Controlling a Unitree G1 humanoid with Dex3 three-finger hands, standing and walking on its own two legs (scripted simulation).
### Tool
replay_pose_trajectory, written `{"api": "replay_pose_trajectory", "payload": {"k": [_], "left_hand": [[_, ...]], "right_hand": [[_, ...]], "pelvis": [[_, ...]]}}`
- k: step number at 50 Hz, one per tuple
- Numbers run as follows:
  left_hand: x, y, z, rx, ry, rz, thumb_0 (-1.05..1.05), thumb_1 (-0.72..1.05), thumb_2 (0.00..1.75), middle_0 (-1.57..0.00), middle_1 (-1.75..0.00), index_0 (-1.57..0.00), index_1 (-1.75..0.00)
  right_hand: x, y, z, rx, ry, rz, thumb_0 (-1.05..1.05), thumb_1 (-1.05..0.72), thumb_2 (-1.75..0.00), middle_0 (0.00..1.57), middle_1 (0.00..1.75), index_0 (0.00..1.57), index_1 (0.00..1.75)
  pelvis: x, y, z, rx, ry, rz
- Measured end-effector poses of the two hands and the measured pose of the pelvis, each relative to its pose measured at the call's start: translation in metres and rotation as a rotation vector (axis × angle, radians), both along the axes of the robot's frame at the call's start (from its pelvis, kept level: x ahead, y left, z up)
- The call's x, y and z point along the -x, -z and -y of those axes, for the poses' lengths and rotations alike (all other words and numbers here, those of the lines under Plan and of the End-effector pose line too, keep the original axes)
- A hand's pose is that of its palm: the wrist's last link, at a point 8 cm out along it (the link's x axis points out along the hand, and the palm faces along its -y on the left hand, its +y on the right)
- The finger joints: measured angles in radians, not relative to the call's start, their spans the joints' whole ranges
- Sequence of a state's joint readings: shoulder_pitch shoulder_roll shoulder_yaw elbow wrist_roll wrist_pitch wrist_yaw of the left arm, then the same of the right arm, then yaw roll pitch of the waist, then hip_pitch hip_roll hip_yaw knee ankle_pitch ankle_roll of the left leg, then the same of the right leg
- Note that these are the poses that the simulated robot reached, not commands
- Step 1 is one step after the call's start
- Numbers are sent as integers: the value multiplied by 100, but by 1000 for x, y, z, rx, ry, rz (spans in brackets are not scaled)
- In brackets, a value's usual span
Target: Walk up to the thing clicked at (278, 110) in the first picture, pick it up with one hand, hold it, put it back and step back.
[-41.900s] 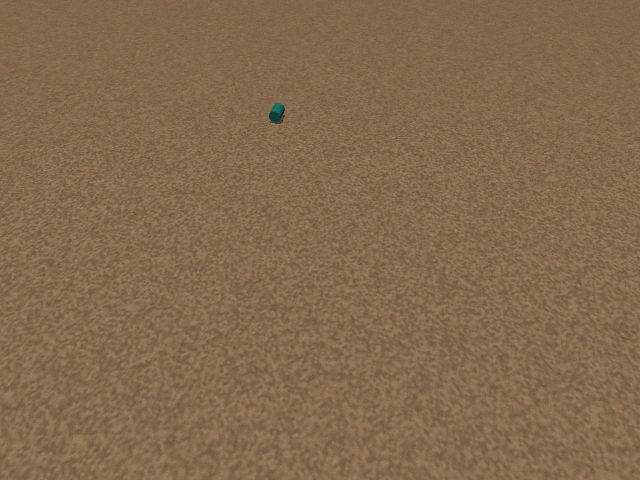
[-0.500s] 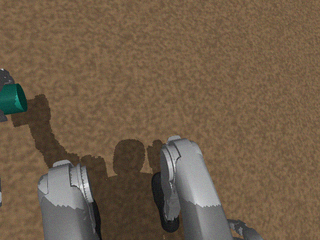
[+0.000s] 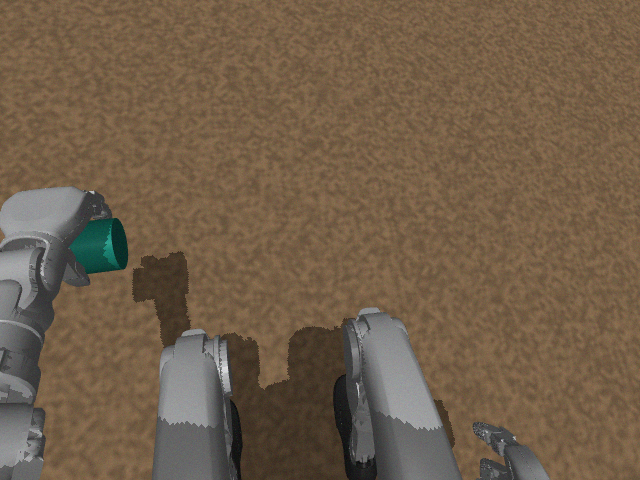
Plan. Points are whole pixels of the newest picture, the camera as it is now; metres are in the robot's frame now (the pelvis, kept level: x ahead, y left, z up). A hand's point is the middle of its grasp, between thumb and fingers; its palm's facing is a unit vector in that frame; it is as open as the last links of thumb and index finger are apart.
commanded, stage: lift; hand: left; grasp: from above
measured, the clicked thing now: (79, 248) +0.44 +0.29 -0.14
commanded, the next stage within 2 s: hold in 1.06 s
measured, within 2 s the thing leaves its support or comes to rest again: neither
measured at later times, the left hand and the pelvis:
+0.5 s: hand out of the picture +0.37 +0.26 +0.11, palm faces -0.46 -0.11 -0.88, open 9.6 cm; pelvis +0.03 +0.00 +0.19, yaw +3 degrees
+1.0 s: hand out of the picture +0.37 +0.24 +0.21, palm faces -0.45 -0.11 -0.89, open 9.6 cm; pelvis +0.06 +0.00 +0.28, yaw +2 degrees
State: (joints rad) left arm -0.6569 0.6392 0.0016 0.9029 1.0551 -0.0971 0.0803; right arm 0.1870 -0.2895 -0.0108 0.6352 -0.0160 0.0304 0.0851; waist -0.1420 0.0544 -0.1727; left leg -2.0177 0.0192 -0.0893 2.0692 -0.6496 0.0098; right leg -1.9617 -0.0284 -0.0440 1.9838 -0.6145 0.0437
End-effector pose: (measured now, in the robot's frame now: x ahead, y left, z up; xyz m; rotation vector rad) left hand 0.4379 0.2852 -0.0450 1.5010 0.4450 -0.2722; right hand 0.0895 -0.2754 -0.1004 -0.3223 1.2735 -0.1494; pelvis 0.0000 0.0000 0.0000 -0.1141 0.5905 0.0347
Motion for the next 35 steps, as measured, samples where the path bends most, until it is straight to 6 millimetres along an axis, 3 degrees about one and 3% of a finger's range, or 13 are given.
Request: {"api": "replay_pose_trajectory", "payload": {"k": [10,21,27,35], "left_hand": [[28,-88,10,24,-25,12,0,11,24,-85,-24,-85,-24],[55,-188,20,35,-36,-3,0,11,24,-84,-25,-84,-25],[70,-222,25,36,-37,-35,0,11,25,-84,-25,-85,-25],[79,-255,36,26,-12,-24,0,10,25,-84,-25,-85,-26]], "right_hand": [[-35,-65,-7,-11,13,108,0,-90,-90,21,30,20,30],[-47,-150,-15,-28,60,179,0,-89,-90,21,30,20,30],[-46,-190,-16,-26,75,210,0,-89,-90,21,30,20,30],[-46,-228,-13,-18,79,220,0,-89,-90,21,30,20,30]], "pelvis": [[-6,-72,2,-25,-12,62],[-21,-159,2,-56,-14,180],[-28,-198,2,-65,-15,242],[-38,-235,2,-75,-17,309]]}}
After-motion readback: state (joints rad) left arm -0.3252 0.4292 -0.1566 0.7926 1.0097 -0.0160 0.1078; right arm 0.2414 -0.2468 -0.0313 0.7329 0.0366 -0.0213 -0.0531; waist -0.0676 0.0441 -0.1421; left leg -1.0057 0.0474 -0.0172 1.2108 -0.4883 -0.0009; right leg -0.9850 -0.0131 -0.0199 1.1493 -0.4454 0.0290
